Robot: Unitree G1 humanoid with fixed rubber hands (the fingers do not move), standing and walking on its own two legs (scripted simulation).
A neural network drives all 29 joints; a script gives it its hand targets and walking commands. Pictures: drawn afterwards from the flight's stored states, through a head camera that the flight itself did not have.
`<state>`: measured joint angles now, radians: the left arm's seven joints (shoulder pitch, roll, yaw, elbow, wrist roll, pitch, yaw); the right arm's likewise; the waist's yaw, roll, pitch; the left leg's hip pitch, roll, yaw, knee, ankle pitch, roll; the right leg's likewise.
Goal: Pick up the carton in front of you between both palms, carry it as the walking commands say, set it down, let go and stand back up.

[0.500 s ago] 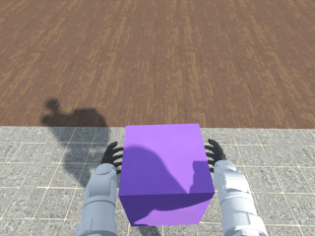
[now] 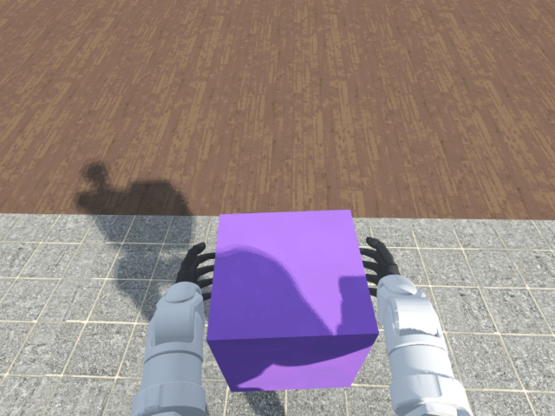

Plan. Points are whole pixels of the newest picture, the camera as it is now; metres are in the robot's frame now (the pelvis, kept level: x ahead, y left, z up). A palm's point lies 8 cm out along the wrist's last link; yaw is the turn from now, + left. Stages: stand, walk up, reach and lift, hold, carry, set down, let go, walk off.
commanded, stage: reach and lift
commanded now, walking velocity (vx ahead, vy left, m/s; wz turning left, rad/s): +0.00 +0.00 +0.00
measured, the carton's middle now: (288, 305) +0.31 +0.00 -0.04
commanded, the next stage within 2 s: hold in 0.38 s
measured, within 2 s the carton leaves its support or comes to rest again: neither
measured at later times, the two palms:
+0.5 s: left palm (182, 290) +0.29 +0.15 +0.04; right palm (387, 284) +0.29 -0.14 +0.04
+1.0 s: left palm (182, 289) +0.29 +0.15 +0.05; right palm (390, 281) +0.28 -0.15 +0.05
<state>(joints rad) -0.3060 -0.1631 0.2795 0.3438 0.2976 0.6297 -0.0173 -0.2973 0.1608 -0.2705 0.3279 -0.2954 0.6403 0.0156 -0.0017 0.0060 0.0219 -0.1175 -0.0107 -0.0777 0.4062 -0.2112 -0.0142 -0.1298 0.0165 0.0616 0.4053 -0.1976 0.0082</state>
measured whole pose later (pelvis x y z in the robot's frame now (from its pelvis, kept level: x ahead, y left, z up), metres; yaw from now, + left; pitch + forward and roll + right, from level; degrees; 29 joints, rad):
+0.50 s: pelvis +0.00 +0.01 +0.00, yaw +0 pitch -6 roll +0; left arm -0.24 -0.15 0.20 0.22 0.26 0.71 0.00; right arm -0.23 0.15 -0.20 0.22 -0.26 0.71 0.01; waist 0.00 0.00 0.03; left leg -0.05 -0.02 -0.07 0.36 -0.20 0.00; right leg -0.06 0.01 0.07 0.35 -0.18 0.02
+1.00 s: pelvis -0.01 +0.00 +0.00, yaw +0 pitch -8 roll +0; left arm -0.32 -0.17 0.27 0.25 0.29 0.74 -0.02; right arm -0.31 0.16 -0.26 0.24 -0.28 0.75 0.02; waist 0.00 0.00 0.05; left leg -0.05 -0.01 -0.07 0.38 -0.19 -0.01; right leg -0.07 0.02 0.07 0.38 -0.18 0.01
